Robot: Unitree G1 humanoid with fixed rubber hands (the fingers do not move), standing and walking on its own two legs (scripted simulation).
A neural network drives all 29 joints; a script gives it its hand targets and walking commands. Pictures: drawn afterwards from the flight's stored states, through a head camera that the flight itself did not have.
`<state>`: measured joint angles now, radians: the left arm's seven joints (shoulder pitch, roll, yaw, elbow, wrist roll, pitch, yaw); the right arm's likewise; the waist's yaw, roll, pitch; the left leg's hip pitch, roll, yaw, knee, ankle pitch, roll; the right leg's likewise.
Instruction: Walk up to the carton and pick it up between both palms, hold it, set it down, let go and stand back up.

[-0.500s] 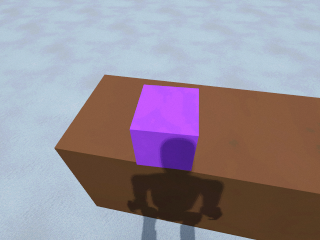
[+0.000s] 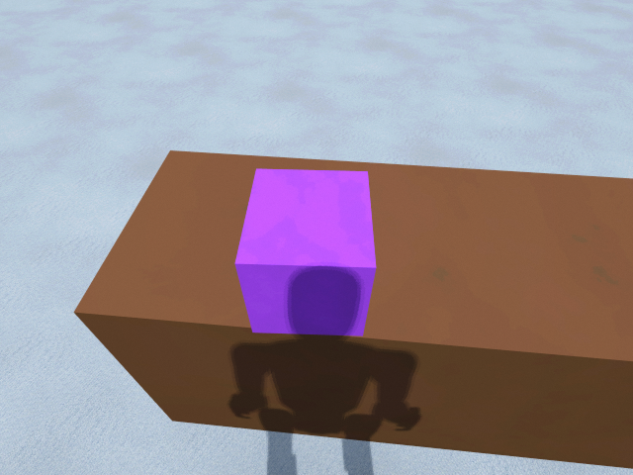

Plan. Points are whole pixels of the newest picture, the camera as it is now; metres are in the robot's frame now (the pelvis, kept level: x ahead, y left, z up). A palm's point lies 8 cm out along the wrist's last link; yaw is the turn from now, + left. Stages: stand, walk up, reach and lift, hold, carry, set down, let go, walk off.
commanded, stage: walk up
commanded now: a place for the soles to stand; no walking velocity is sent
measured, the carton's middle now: (309, 252) +0.49 +0.04 -0.03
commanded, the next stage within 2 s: stand in 1.40 s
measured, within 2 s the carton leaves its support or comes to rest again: neither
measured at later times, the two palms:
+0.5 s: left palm out of the picture +0.08 +0.24 -0.12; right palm out of the picture +0.11 -0.22 -0.11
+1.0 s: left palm (159, 451) +0.19 +0.24 -0.11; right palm out of the picture +0.13 -0.20 -0.11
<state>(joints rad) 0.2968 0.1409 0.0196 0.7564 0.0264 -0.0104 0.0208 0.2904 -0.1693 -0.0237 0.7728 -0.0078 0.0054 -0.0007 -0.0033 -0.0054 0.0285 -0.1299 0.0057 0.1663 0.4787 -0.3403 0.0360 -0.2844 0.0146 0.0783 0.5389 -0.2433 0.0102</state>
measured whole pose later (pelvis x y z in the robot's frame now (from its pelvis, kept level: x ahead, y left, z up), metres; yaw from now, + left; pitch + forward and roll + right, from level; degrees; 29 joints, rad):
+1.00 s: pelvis +0.07 +0.03 +0.01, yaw -4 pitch +0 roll +0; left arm 0.21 0.15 0.01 0.80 0.02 -0.01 0.01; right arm 0.30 -0.15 -0.03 0.78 -0.01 -0.03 0.00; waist -0.01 -0.02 0.02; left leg -0.19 -0.02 0.03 0.45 -0.25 0.03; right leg -0.18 0.00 0.03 0.45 -0.27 0.01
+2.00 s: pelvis +0.04 +0.00 -0.02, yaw -1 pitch +5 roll +1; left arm 0.01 0.27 0.00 0.64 -0.02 0.36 0.00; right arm -0.01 -0.14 -0.11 0.93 -0.02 -0.02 0.03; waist -0.01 -0.05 -0.03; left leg -0.48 0.01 0.02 0.69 -0.29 -0.01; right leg -0.45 0.00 -0.02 0.71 -0.33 -0.02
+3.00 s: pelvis +0.08 +0.01 +0.01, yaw -4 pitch +1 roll +0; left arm 0.23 0.21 -0.03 0.55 -0.12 -0.29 0.03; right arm 0.24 -0.12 0.05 0.65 0.12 -0.44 -0.01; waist 0.06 -0.03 -0.03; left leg -0.21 0.03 0.05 0.45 -0.26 -0.01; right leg -0.18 0.03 0.03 0.42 -0.26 -0.01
